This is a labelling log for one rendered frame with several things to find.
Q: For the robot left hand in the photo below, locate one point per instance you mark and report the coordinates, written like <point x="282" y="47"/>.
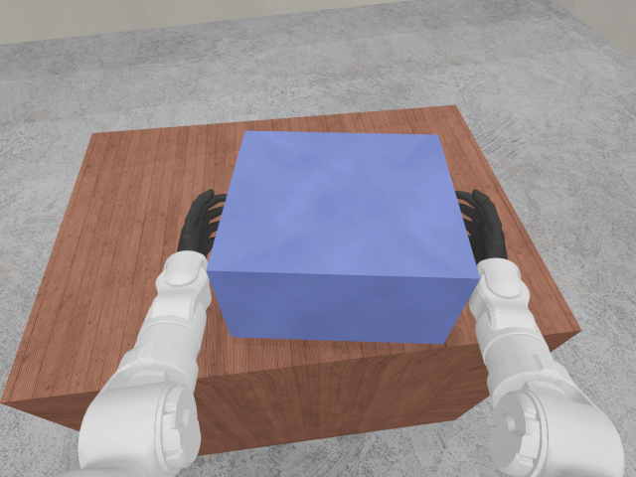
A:
<point x="195" y="234"/>

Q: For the pedestal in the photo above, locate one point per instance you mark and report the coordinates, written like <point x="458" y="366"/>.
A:
<point x="124" y="218"/>

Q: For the robot right upper arm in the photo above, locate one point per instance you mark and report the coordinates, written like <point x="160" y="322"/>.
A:
<point x="538" y="435"/>

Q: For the robot right hand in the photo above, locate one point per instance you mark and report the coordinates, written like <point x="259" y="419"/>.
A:
<point x="487" y="239"/>

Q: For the robot left upper arm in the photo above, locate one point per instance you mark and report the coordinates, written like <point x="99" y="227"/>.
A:
<point x="141" y="431"/>

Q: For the right robot forearm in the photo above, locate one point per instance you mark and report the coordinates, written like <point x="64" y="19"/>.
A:
<point x="513" y="348"/>

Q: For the carton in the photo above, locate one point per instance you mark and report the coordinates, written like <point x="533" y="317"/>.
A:
<point x="342" y="237"/>

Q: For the left robot forearm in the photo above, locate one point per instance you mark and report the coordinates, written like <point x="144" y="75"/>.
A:
<point x="170" y="338"/>

